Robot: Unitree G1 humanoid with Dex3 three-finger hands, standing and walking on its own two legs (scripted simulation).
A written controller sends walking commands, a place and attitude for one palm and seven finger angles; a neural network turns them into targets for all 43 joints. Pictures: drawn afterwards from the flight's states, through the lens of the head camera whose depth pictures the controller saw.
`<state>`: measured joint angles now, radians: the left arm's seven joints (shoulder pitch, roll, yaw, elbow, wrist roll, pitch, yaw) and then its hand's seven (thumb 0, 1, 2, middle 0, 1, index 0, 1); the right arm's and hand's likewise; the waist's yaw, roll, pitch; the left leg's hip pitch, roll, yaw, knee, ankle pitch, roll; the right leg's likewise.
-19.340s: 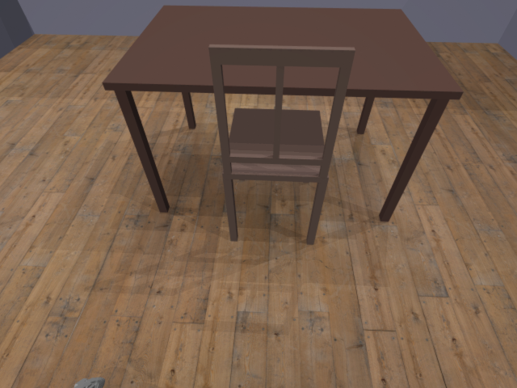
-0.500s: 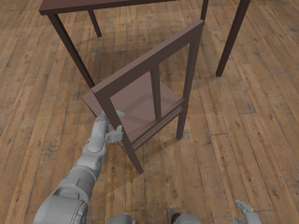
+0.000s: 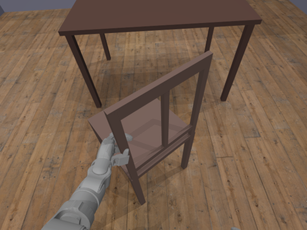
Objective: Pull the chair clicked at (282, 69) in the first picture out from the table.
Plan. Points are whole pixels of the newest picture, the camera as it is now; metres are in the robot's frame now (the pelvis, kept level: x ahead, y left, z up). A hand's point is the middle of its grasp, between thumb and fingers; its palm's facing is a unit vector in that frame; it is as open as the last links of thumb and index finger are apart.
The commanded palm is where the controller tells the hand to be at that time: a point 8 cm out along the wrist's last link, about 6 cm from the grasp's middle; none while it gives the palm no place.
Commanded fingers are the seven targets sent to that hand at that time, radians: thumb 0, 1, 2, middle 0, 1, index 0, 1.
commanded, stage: stop walking, hand still on the chair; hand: left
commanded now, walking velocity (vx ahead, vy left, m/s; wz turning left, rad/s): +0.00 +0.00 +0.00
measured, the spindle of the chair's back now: (164, 122) +0.48 -0.03 -0.08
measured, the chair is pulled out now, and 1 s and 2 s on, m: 0.60 0.60 0.60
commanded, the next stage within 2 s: open the thumb and straighten the fingers in 0.52 s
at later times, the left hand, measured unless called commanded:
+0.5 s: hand (124, 156) +0.33 +0.10 -0.04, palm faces -0.15 -0.97 -0.20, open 6.2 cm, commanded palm +0.32 +0.15 -0.04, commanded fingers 0.00 0.90 0.90 -0.50 -1.45 -0.50 -1.45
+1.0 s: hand (118, 152) +0.35 +0.12 -0.05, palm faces -0.16 -0.97 -0.19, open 11.9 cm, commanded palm +0.33 +0.17 -0.03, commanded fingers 0.00 -0.55 0.20 -0.25 -0.73 -0.25 -0.73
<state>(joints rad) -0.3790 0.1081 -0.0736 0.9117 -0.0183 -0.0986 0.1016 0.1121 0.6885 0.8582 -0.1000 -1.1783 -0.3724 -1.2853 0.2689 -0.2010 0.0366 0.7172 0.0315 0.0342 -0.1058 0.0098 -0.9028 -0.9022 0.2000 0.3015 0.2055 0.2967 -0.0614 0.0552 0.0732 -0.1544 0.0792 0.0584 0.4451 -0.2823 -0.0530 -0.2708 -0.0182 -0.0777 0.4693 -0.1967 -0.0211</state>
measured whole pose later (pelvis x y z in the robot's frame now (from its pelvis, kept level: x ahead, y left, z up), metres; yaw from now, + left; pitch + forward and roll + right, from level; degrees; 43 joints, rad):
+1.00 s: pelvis +0.01 +0.03 -0.01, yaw +1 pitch +7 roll +0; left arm -0.31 0.14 -0.06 0.71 0.00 -0.02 0.02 0.01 -0.25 0.35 -0.36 -1.23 -0.43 -1.25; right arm 0.29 -0.27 -0.02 0.68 0.04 -0.02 -0.02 0.01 -0.91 -0.90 0.20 0.30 0.20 0.30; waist -0.08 0.03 -0.04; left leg -0.36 0.04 0.06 0.60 -0.36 -0.02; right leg -0.47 -0.07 -0.06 0.61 -0.26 0.02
